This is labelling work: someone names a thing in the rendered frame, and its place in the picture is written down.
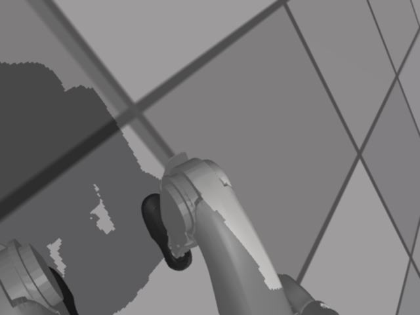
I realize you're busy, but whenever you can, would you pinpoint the right robot foot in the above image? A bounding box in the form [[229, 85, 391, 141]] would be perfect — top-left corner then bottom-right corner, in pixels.
[[141, 194, 192, 271]]

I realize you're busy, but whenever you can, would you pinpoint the right robot arm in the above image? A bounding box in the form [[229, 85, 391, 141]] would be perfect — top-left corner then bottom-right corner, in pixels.
[[301, 301, 339, 315]]

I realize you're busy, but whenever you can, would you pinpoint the right robot hand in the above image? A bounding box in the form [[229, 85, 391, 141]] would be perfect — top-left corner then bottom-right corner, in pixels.
[[275, 269, 315, 315]]

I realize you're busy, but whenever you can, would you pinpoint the left robot foot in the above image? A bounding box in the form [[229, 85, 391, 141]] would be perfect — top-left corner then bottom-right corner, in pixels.
[[49, 267, 79, 315]]

